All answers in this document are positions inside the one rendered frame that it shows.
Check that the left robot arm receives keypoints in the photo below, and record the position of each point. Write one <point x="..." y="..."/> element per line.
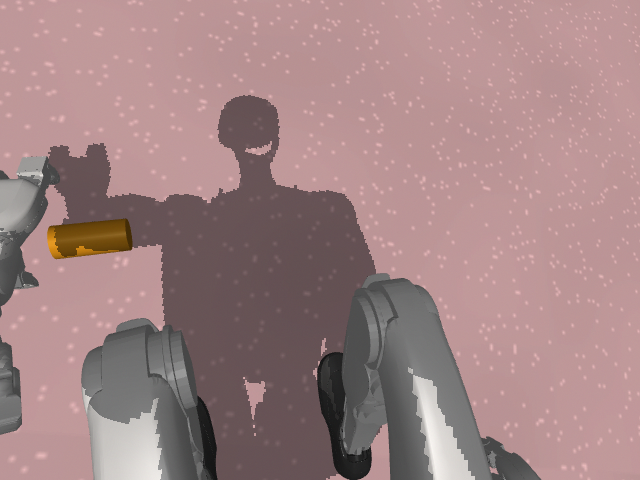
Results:
<point x="10" y="392"/>

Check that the right robot hand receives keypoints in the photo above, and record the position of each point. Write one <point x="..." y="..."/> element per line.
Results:
<point x="509" y="466"/>

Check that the right robot foot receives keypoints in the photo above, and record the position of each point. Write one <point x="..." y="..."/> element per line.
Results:
<point x="332" y="397"/>

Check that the left robot hand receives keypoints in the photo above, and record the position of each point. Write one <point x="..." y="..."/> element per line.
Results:
<point x="23" y="205"/>

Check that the can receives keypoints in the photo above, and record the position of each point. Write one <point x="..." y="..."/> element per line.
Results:
<point x="90" y="238"/>

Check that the left robot foot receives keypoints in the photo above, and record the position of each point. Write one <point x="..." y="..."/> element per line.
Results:
<point x="208" y="440"/>

